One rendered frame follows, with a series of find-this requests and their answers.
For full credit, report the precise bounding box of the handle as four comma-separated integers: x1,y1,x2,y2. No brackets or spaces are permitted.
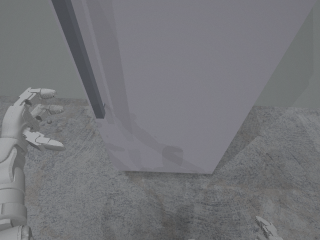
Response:
51,0,106,119

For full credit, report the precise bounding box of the fridge door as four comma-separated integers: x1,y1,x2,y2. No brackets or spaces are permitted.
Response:
48,0,317,174

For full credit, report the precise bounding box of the robot right hand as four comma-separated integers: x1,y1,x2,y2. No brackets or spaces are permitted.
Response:
255,216,283,240

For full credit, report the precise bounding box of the robot left forearm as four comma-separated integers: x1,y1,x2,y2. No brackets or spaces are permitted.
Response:
0,137,28,231

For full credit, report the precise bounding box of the left robot upper arm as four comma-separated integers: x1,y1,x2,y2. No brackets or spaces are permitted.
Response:
0,225,35,240

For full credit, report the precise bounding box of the robot left hand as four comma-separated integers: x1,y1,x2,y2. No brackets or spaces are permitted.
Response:
0,87,66,152

